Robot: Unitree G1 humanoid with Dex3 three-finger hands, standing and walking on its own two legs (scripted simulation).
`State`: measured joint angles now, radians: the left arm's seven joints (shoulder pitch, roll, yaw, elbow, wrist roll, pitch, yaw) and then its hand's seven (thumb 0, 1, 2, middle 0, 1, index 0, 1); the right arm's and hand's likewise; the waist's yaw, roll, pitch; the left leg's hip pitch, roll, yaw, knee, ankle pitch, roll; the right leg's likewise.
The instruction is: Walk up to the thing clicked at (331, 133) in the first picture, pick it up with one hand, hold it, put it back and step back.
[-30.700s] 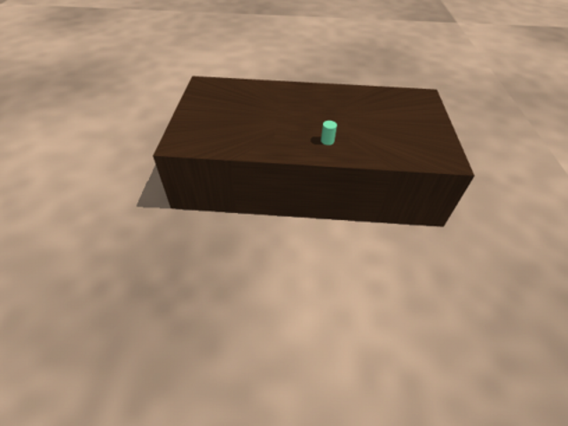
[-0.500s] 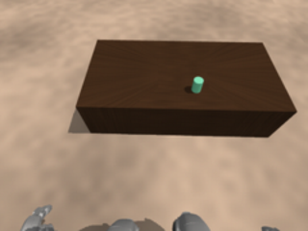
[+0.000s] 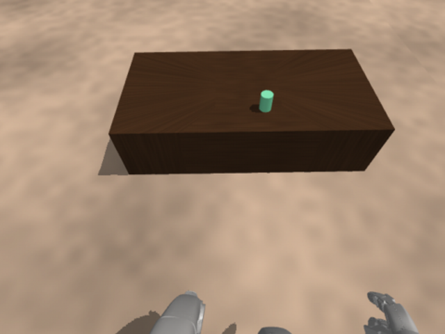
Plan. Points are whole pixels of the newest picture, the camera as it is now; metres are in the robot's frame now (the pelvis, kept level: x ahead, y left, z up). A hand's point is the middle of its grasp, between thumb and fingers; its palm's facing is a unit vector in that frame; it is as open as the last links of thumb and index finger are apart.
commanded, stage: step back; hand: right
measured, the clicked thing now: (266, 101) +1.09 -0.17 -0.39
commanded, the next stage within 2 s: stand in 1.08 s
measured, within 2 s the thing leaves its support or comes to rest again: neither
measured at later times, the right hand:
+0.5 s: hand out of the picture +0.03 -0.26 -0.15, palm faces -0.11 +0.93 -0.35, open 7.3 cm
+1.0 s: hand out of the picture +0.10 -0.22 -0.14, palm faces -0.10 +0.94 -0.33, open 7.3 cm
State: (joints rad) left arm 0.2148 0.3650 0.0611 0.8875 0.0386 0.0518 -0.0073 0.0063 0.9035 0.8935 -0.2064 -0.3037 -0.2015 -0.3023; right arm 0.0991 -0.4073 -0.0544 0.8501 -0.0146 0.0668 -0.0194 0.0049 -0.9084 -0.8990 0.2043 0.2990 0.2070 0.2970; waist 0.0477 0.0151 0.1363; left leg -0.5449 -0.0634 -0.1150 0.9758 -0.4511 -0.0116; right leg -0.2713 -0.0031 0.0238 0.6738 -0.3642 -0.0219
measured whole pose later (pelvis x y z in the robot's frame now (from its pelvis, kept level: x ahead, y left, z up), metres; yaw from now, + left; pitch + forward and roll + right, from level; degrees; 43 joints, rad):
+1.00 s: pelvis -0.03 +0.01 +0.01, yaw +5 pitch -2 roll +0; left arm 0.12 0.37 0.04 1.05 0.01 -0.03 0.00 0.01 0.90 0.89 -0.20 -0.30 -0.20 -0.30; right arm 0.09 -0.33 -0.04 1.05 -0.02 -0.02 0.01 0.01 -0.91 -0.90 0.21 0.30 0.21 0.30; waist 0.02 0.00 0.06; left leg -0.21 0.02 0.01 0.55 -0.30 0.00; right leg -0.18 -0.02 -0.01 0.52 -0.31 0.01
